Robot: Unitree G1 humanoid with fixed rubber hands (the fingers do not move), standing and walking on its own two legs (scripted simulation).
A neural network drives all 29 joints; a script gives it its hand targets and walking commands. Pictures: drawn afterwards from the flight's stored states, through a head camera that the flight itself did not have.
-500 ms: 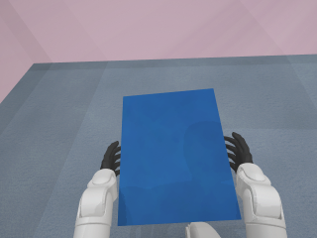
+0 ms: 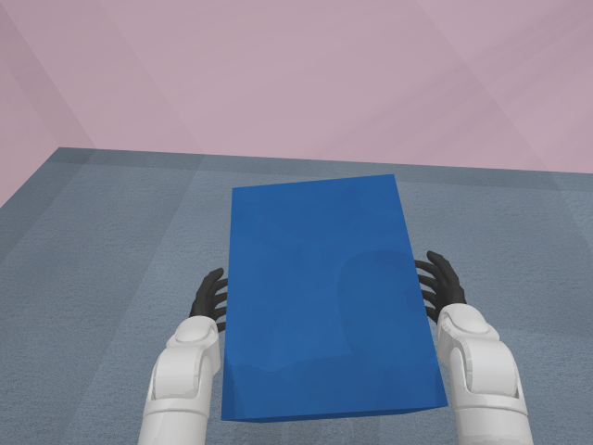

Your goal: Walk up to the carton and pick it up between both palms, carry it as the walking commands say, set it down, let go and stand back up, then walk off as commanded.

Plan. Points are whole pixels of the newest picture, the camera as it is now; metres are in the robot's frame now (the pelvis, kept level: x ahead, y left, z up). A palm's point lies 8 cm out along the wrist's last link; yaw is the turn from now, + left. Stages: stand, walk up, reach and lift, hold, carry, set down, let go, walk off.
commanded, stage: carry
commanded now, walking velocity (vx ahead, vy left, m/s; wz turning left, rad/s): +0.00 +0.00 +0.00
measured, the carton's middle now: (322, 307) +0.34 -0.01 -0.03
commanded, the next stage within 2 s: none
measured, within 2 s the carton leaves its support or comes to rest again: neither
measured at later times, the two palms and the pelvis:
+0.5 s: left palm (198, 270) +0.37 +0.18 +0.02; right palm (415, 255) +0.38 -0.14 +0.05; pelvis +0.08 +0.02 +0.01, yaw +0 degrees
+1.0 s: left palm (182, 267) +0.39 +0.22 +0.01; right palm (390, 258) +0.38 -0.11 +0.04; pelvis +0.10 +0.06 +0.00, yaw -2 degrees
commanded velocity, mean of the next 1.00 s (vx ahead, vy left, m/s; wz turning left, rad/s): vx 0.00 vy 0.00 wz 0.00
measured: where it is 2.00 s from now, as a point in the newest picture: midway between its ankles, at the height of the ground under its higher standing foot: outside the picture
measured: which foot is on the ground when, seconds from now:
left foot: down 0.00-1.00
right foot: up 0.00-0.10, down 0.12-1.00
